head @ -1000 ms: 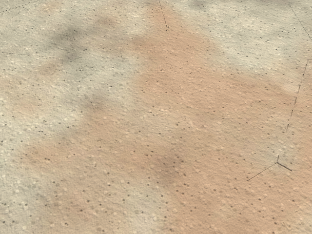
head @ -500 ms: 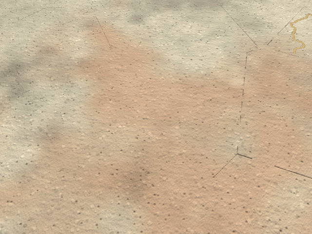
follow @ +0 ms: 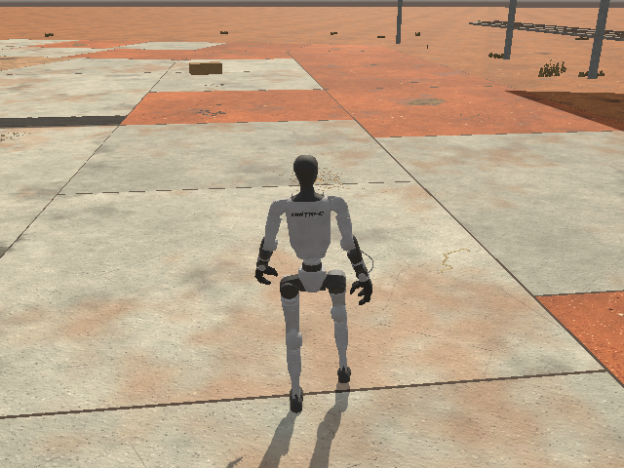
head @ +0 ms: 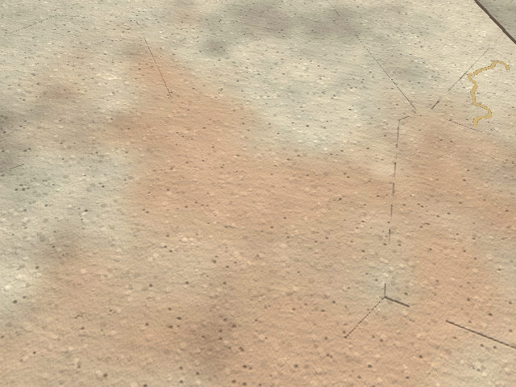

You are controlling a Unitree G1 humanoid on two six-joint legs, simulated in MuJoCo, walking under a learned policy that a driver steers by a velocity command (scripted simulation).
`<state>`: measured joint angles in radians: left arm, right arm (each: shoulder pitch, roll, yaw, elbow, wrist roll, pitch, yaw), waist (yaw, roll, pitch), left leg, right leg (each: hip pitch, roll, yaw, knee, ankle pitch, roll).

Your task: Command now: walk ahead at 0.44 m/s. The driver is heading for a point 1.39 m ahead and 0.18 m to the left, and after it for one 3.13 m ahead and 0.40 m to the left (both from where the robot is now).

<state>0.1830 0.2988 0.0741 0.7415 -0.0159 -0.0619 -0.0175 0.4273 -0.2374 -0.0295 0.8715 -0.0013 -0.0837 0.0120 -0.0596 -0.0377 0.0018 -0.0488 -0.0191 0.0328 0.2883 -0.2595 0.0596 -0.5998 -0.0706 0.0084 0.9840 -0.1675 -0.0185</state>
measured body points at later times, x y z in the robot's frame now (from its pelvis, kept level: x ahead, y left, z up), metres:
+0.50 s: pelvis +0.28 -0.05 -0.01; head +0.31 -0.05 +0.44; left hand +0.35 +0.23 -0.13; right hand +0.41 -0.33 -0.12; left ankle +0.31 +0.11 -0.67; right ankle +0.30 -0.13 -0.75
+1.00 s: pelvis +0.56 +0.03 +0.00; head +0.59 +0.05 +0.44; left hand +0.67 +0.31 -0.13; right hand +0.65 -0.25 -0.11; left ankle +0.59 +0.11 -0.75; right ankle +0.58 -0.14 -0.67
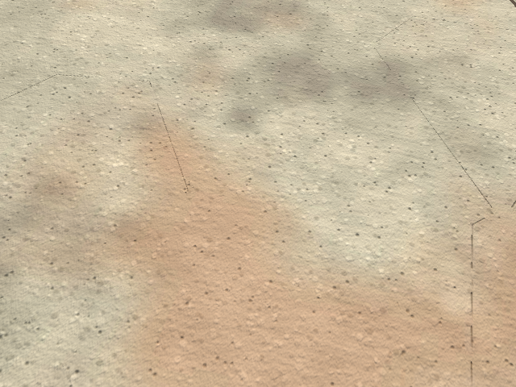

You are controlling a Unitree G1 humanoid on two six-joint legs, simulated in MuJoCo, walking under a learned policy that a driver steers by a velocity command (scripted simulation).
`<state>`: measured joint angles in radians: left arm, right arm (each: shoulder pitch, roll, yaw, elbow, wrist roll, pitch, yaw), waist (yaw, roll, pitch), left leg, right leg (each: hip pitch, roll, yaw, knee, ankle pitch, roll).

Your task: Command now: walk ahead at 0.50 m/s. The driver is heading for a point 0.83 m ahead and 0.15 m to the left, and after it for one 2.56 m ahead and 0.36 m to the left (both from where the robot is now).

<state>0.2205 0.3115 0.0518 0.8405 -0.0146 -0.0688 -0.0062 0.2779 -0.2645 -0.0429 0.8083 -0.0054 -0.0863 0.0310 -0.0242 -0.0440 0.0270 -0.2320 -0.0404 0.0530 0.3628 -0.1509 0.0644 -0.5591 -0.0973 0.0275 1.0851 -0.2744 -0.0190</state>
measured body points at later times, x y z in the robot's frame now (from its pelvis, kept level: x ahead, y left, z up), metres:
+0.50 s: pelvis +0.28 -0.06 +0.00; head +0.30 -0.07 +0.44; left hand +0.36 +0.22 -0.11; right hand +0.37 -0.34 -0.14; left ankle +0.21 +0.08 -0.66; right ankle +0.32 -0.16 -0.74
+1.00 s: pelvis +0.52 +0.05 -0.01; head +0.56 +0.08 +0.43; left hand +0.53 +0.35 -0.13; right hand +0.75 -0.16 -0.11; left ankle +0.55 +0.13 -0.74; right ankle +0.51 -0.14 -0.65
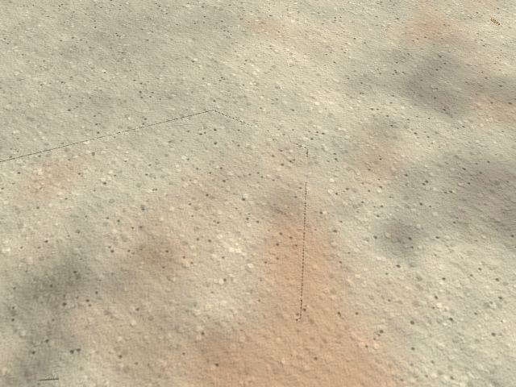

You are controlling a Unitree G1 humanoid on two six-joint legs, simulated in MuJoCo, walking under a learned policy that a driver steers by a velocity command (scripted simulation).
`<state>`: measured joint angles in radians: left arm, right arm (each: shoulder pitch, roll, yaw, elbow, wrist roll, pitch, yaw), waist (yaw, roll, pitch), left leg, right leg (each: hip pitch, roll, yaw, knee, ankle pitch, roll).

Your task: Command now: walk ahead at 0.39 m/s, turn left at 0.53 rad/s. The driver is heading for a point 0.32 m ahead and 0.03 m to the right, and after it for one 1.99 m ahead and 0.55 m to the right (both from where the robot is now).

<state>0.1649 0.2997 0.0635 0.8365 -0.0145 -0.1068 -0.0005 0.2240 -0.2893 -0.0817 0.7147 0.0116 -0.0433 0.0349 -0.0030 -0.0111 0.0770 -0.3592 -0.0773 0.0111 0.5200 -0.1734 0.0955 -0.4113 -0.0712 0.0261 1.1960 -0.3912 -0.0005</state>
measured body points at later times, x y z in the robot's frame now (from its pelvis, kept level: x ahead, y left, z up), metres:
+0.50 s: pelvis +0.18 -0.04 +0.00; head +0.22 -0.05 +0.45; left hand +0.31 +0.24 -0.11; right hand +0.33 -0.31 -0.11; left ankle +0.13 +0.09 -0.67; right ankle +0.28 -0.13 -0.73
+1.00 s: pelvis +0.21 +0.00 +0.01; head +0.24 +0.00 +0.46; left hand +0.44 +0.22 -0.10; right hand +0.24 -0.31 -0.09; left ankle +0.24 +0.12 -0.73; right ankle +0.17 -0.14 -0.68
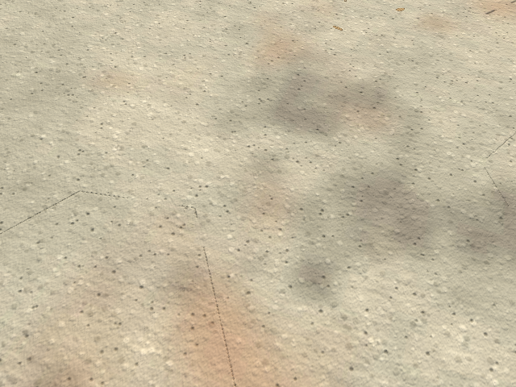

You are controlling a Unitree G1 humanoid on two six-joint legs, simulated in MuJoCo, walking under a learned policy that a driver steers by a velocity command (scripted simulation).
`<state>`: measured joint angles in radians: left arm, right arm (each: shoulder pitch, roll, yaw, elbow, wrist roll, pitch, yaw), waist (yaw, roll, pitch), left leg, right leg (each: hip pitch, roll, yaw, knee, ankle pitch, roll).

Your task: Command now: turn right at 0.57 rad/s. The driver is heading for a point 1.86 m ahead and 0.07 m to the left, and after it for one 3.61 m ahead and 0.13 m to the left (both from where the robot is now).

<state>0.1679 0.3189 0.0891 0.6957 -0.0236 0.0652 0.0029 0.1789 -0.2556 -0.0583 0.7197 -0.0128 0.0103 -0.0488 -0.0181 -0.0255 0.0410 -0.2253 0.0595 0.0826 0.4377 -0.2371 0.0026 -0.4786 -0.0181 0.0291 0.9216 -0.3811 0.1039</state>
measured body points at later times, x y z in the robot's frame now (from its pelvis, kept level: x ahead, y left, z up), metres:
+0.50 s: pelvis +0.00 -0.04 -0.01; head +0.02 -0.04 +0.44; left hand +0.19 +0.19 -0.11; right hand +0.08 -0.33 -0.12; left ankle +0.01 +0.10 -0.75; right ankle +0.00 -0.14 -0.74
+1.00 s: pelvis +0.01 -0.02 -0.01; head +0.01 -0.02 +0.44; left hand +0.12 +0.23 -0.14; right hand +0.06 -0.29 -0.14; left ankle +0.01 +0.10 -0.74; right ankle +0.00 -0.14 -0.74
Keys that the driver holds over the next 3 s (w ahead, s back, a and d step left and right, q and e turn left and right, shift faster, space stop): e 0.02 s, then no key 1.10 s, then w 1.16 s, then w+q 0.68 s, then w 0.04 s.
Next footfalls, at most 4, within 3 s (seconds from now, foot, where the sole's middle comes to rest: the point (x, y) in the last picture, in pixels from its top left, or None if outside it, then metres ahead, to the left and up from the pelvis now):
0.12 right None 0.04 -0.14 -0.78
0.48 left None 0.05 0.10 -0.78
1.82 left None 0.45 0.05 -0.78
2.38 right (337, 301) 0.70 -0.23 -0.78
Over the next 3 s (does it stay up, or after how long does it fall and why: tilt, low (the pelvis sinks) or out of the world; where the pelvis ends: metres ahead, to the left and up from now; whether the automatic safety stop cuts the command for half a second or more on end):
stays up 0.88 -0.07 -0.02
